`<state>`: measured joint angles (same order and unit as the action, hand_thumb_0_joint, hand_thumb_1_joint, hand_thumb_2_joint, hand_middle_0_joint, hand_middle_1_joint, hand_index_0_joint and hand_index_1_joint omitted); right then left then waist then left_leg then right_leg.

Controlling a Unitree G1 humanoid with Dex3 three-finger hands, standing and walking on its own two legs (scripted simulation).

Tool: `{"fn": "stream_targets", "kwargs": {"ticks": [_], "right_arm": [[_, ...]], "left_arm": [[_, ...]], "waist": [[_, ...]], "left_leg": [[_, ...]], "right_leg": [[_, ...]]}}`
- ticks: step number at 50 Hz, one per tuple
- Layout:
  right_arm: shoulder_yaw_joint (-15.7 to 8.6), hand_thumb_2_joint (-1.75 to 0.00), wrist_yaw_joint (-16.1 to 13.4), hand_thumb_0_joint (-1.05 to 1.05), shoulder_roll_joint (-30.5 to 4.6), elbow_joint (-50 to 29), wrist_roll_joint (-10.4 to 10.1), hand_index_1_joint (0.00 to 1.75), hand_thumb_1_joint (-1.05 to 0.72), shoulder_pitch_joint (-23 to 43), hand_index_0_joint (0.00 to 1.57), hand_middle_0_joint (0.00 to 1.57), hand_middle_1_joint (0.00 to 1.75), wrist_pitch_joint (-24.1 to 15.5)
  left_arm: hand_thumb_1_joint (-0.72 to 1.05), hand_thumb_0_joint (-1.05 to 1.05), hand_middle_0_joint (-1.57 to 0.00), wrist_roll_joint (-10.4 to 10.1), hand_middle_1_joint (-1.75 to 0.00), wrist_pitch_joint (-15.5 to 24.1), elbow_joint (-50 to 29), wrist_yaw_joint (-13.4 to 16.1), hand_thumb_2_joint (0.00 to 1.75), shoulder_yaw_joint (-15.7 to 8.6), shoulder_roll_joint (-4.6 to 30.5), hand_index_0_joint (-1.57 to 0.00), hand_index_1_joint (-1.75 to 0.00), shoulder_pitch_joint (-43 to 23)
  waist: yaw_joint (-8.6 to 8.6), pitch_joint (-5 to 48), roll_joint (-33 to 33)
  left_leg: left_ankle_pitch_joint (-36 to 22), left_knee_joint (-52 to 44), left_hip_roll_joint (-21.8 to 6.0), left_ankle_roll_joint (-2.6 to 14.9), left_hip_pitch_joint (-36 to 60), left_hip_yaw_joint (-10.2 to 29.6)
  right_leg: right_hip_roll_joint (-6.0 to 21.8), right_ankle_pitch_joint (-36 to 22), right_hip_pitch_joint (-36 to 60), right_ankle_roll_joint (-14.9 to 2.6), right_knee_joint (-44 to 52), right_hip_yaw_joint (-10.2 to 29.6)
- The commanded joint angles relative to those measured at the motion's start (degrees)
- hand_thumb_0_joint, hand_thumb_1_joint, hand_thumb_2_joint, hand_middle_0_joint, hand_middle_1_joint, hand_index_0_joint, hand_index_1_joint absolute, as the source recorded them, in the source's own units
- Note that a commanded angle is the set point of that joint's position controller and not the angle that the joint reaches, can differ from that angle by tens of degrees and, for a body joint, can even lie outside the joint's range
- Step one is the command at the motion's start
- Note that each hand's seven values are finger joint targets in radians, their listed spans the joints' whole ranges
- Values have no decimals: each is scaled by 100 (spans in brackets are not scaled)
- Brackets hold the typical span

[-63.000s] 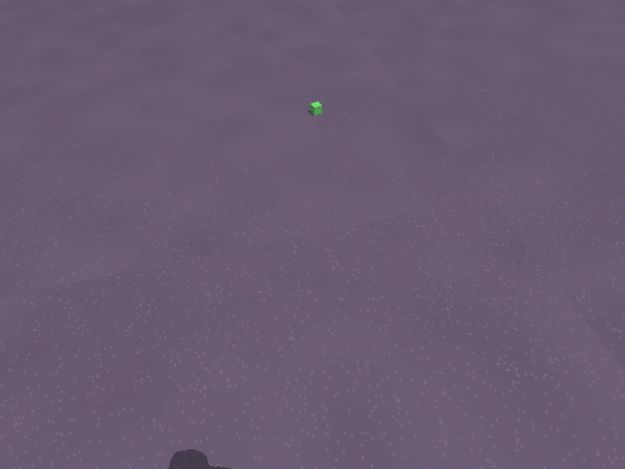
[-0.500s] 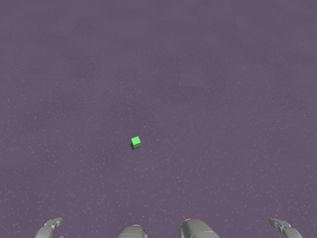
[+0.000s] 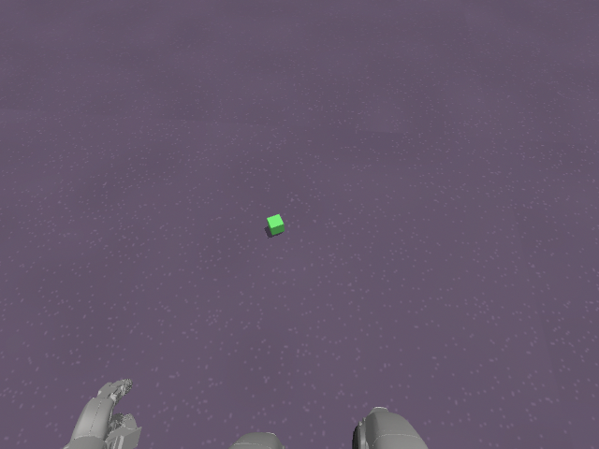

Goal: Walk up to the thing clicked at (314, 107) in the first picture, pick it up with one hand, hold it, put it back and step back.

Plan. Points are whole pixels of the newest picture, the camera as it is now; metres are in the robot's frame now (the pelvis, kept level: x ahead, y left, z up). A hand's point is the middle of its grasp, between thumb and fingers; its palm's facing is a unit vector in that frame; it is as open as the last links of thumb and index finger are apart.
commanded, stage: step back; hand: left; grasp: from above
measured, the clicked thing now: (275, 224) +0.90 +0.16 -0.72
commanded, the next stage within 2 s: stand in 1.54 s
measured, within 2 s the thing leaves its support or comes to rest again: neither
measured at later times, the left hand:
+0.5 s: hand out of the picture -0.11 +0.24 -0.12, palm faces -0.05 -0.91 -0.42, open 7.4 cm
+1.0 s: hand out of the picture -0.17 +0.23 -0.13, palm faces +0.04 -0.92 -0.38, open 7.4 cm
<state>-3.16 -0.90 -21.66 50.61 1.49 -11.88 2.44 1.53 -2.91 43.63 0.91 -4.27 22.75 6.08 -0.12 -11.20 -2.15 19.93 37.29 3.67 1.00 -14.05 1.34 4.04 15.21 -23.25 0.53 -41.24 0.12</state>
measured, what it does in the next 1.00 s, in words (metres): walks backwards: right foot, then left foot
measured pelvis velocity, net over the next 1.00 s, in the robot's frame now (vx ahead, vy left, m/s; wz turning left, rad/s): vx -0.22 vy -0.05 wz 0.01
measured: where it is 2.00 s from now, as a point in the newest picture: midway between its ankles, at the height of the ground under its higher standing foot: outside the picture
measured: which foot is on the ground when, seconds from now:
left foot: down 0.00-0.36, up 0.38-0.62, down 0.64-0.92, up 0.94-1.00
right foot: down 0.00-0.00, up 0.02-0.32, down 0.34-1.00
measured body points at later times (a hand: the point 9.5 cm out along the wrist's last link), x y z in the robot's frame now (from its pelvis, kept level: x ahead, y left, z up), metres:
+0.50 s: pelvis -0.18 -0.03 +0.01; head -0.14 -0.05 +0.46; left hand -0.11 +0.28 -0.10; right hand -0.09 -0.36 -0.11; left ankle -0.14 +0.11 -0.65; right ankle -0.18 -0.15 -0.72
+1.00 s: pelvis -0.22 -0.05 +0.01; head -0.21 -0.05 +0.46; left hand -0.17 +0.27 -0.10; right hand -0.14 -0.35 -0.12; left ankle -0.22 +0.09 -0.69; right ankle -0.19 -0.15 -0.72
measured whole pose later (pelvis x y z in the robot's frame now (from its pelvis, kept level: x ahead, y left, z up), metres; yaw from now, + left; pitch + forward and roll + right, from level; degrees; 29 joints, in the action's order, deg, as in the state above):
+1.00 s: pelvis -0.22 -0.05 +0.01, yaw +1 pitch -3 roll +0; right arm -3.0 0.6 -21.4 56.0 1.8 -12.6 1.1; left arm 2.3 2.0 56.3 -1.2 -4.5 20.6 13.8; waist 1.3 -3.2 1.7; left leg 27.6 48.4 0.8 0.8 -18.3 5.6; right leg -1.0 16.3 -14.3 -2.3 -33.4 -2.3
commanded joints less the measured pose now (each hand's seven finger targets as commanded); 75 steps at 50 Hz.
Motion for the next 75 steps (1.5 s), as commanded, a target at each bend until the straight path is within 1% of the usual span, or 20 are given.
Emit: {"fn": "stream_targets", "kwargs": {"ticks": [1, 4, 10, 15, 17, 18, 19, 22, 28, 31, 33, 34, 35, 37, 44, 47, 58, 62, 67, 75], "right_arm": [[-560, -90, -8, 0, -2262, -562, 84, 30, -90, 67, 20, 20, 30, -241], [-315, -90, -102, 0, -1544, -573, 64, 30, -90, 627, 20, 20, 30, -269], [-333, -90, -87, 0, -1429, -639, 70, 30, -90, 268, 20, 20, 30, -173], [-353, -90, -40, 0, -1667, -712, -8, 30, -90, 613, 20, 20, 30, 11], [-195, -90, -10, 0, -1087, -814, -62, 30, -90, 554, 20, 20, 30, 6], [-249, -90, -117, 0, -1027, -937, -68, 30, -90, 840, 20, 20, 30, 0], [-333, -90, -143, 0, -1232, -857, -73, 30, -90, 833, 20, 20, 30, 25], [-283, -90, -84, 0, -1189, -487, -95, 30, -90, 291, 20, 20, 30, -33], [-279, -90, 76, 0, -1180, -394, 64, 30, -90, 476, 20, 20, 30, -187], [-272, -90, 109, 0, -991, -18, 34, 30, -90, -49, 20, 20, 30, -322], [-437, -90, 51, 0, -1343, 217, 123, 30, -90, -459, 20, 20, 30, -428], [-453, -90, 56, 0, -1915, 101, 129, 30, -90, -103, 20, 20, 30, -436], [-502, -90, 84, 0, -2001, 29, 79, 30, -90, 125, 20, 20, 30, -459], [-259, -90, 61, 0, -1392, -9, 98, 30, -90, 448, 20, 20, 30, -561], [-281, -90, 134, 0, -1245, -3, 34, 30, -90, 420, 20, 20, 30, -324], [-242, -90, 37, 0, -1092, -115, 40, 30, -90, 535, 20, 20, 30, -308], [-221, -90, 98, 0, -850, 420, 6, 30, -90, 34, 20, 20, 30, -399], [-259, -90, 36, 0, -1518, 349, -18, 30, -90, 634, 20, 20, 30, -452], [-91, -90, 30, 0, -1109, 547, -78, 30, -90, 918, 20, 20, 30, -447], [-68, -90, 23, 0, -974, 832, -87, 30, -90, 1219, 20, 20, 30, -418]], "left_arm": [[90, 0, -20, -30, -30, 12, -440, 156, 90, -359, 1139, -20, -30, -308], [90, 0, -20, -155, -30, -35, -86, 118, 90, -342, 1053, -20, -30, 286], [90, 0, -20, -45, -30, 46, -76, 28, 90, -294, 960, -20, -30, 307], [90, 0, -20, -36, -30, 115, 461, -40, 90, -308, 923, -20, -30, 1176], [90, 0, -20, 128, -30, 190, 450, -30, 90, -487, 1516, -20, -30, 1209], [90, 0, -20, 124, -30, 144, 213, -26, 90, -632, 2186, -20, -30, 737], [90, 0, -20, 95, -30, 191, 58, 13, 90, -600, 2141, -20, -30, 350], [90, 0, -20, 133, -30, 285, 11, 66, 90, -394, 1378, -20, -30, -309], [90, 0, -20, 178, -30, 381, 243, 3, 90, -481, 1532, -20, -30, 498], [90, 0, -20, 96, -30, 307, 308, -73, 90, -396, 1519, -20, -30, 394], [90, 0, -20, 61, -30, 276, 303, -102, 90, -185, 930, -20, -30, 567], [90, 0, -20, -45, -30, 292, 319, -93, 90, -201, 936, -20, -30, 123], [90, 0, -20, 28, -30, 318, 343, -80, 90, -334, 1370, -20, -30, -163], [90, 0, -20, -83, -30, 360, 529, -171, 90, -252, 1052, -20, -30, 259], [90, 0, -20, 47, -30, 509, 1040, -149, 90, -311, 981, -20, -30, 848], [90, 0, -20, 125, -30, 619, 916, -74, 90, -498, 1880, -20, -30, 928], [90, 0, -20, -53, -30, 576, 771, -48, 90, -161, 1255, -20, -30, 140], [90, 0, -20, -188, -30, 435, 971, -21, 90, -59, 976, -20, -30, 284], [90, 0, -20, -134, -30, 542, 1260, -21, 90, -24, 1100, -20, -30, 253], [90, 0, -20, -127, -30, 510, 1482, 1, 90, 20, 1037, -20, -30, -143]], "waist": [[-318, 1196, 1480], [244, 1203, 701], [-130, 1307, 1144], [192, 1758, 1468], [219, 1465, -176], [501, 1092, -1348], [370, 690, -1038], [-129, 764, -363], [474, 927, -805], [157, 1020, -827], [-18, 1226, 526], [-144, 830, 1417], [-189, 338, 985], [136, 426, 687], [276, 682, 831], [448, 377, -511], [-15, 1053, -396], [156, 1326, 836], [148, 1507, 769], [92, 1530, 408]], "left_leg": [[-2434, -1965, -2769, 1746, -609, 3339], [-3139, -1312, -1856, 1197, -119, 1452], [-2941, -1090, -1833, 1401, 754, 1263], [-1806, -846, -1570, 819, 61, 984], [140, 457, -442, 120, -1790, 524], [1482, 1843, 172, -159, -1739, 469], [1441, 2707, -88, -224, -1457, 1035], [507, 3107, 231, -173, -1331, 849], [1071, 739, -297, -232, -1326, 209], [444, -1464, -152, -37, 270, -324], [938, -2158, -955, 288, 1651, 1356], [2948, -2676, -2217, 1009, 381, 3236], [3158, -2843, -2438, 1349, -514, 3328], [1475, -2387, -1707, 930, -6, 2042], [1498, -1262, -1167, 494, -1096, 860], [1354, 1654, -267, -32, -2014, 623], [-690, -853, -343, -89, 415, -211], [-966, -1652, -1874, 822, -261, 1618], [-2059, -1292, -1209, 183, 67, 642], [-2400, -1447, -1182, 118, 557, 360]], "right_leg": [[-800, 2384, 11, -120, -2372, 880], [-929, 1497, -326, -205, -3399, 1206], [-724, 1617, -254, 164, -1622, 521], [-588, 347, 1419, -174, 1512, -177], [568, 730, 1933, -623, 2058, 1836], [1996, 756, 295, -1618, 2599, 3110], [2256, 784, -543, -1844, 2752, 3339], [925, -280, 20, -1090, 1903, 1275], [1065, 2165, 1396, -1152, 2091, 1617], [887, 1589, 800, -928, 1755, 1161], [282, 1286, -564, -427, 371, 509], [-299, 1738, -876, -101, -376, -149], [-87, 1667, -530, -138, -956, 348], [-85, 987, -401, -152, -764, 459], [-595, 397, 1898, -219, 1485, -285], [1913, 3140, 1202, -1409, 3171, 3588], [767, -1492, 614, -764, 1453, 581], [-253, 696, 1227, -154, 630, -16], [135, -1133, 1744, -265, 1403, 306], [227, -1589, 1723, -213, 1758, 339]]}}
